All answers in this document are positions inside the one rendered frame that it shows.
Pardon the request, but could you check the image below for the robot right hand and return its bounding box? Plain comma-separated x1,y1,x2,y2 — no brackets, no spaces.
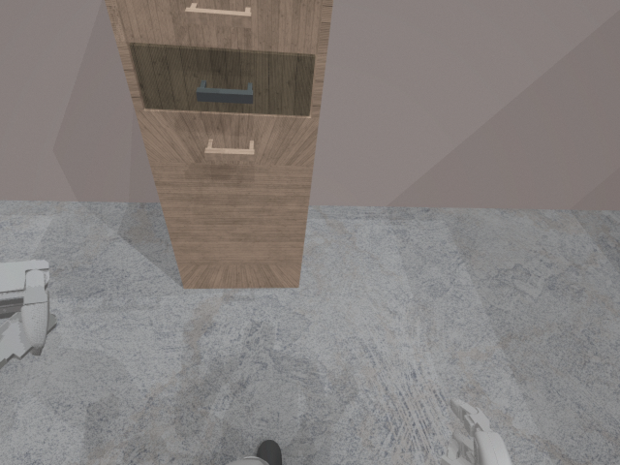
442,397,512,465

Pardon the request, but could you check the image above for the cabinet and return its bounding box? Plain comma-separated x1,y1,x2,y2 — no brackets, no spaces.
105,0,333,289

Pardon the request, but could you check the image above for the robot left hand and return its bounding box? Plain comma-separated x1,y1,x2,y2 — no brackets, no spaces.
0,260,57,369

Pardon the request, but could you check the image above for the handle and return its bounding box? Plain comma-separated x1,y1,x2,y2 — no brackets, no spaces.
185,8,252,28
196,80,253,104
204,148,255,162

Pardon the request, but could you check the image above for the drawer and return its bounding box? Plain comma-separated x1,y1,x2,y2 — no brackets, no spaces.
130,43,316,116

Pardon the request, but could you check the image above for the left robot foot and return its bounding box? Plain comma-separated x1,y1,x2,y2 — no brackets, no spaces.
256,440,282,465

